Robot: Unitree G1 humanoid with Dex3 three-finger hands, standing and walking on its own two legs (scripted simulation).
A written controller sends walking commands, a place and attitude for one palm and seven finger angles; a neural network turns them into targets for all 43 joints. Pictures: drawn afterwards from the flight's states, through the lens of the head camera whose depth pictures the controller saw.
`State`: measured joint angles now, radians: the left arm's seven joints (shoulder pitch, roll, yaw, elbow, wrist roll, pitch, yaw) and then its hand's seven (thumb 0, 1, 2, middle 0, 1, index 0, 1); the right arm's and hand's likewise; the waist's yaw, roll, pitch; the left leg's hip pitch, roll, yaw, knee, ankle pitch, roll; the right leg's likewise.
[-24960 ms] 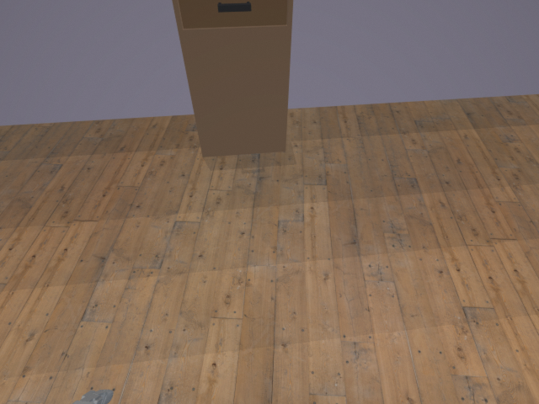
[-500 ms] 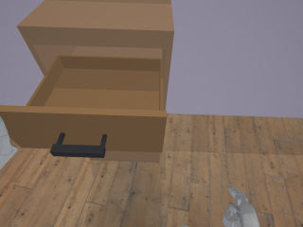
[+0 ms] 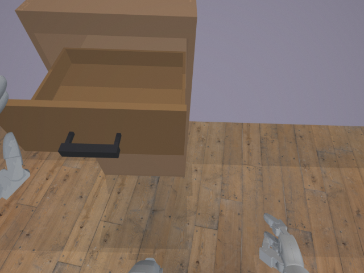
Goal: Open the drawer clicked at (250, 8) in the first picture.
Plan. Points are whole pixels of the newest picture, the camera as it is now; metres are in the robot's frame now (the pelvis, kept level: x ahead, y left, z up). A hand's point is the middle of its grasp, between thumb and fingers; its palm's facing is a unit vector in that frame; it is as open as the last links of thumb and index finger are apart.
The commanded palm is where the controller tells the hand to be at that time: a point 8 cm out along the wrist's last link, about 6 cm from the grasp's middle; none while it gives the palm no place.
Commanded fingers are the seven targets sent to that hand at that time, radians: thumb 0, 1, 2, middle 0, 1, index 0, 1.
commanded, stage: step back with the hand held close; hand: left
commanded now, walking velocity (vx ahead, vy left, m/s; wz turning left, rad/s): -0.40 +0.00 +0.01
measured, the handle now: (92, 143) +0.38 +0.25 +0.03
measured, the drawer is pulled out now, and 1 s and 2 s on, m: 0.29 0.29 0.29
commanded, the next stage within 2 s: stop stepping back and stand still in 0.14 s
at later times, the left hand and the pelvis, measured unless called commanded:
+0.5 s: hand out of the picture +0.06 +0.21 +0.22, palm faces +0.43 -0.76 -0.48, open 7.4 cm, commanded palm +0.00 +0.25 +0.23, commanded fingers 0.00 0.90 0.90 -0.20 -0.30 -0.20 -0.30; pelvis -0.13 -0.03 +0.00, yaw +1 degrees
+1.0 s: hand out of the picture +0.01 +0.22 +0.21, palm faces +0.49 -0.77 -0.40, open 7.4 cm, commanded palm -0.05 +0.27 +0.23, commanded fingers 0.00 0.90 0.90 -0.20 -0.30 -0.20 -0.30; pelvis -0.17 -0.02 +0.00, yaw +3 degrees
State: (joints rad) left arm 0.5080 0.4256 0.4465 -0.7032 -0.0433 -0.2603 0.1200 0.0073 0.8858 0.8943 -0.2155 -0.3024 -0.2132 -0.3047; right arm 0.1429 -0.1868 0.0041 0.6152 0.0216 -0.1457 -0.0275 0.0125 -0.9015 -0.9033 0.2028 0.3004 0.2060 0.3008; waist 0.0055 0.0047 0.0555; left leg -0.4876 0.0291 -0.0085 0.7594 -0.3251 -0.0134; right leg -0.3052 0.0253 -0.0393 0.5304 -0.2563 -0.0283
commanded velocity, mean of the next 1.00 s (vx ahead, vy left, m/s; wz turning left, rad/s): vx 0.05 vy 0.03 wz -0.01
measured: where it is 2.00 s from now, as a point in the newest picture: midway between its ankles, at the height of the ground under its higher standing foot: outside the picture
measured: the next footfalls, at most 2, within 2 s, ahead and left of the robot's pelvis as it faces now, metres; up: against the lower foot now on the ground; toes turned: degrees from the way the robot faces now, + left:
left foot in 0.16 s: +0.00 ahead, +0.14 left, +0.00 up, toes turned +5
right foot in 0.36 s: -0.08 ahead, -0.12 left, +0.00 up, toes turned +1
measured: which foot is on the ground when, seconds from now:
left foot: up 0.00-0.14, down 0.16-0.38, up 0.40-0.60, down 0.62-1.00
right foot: down 0.00-0.16, up 0.18-0.34, down 0.36-1.00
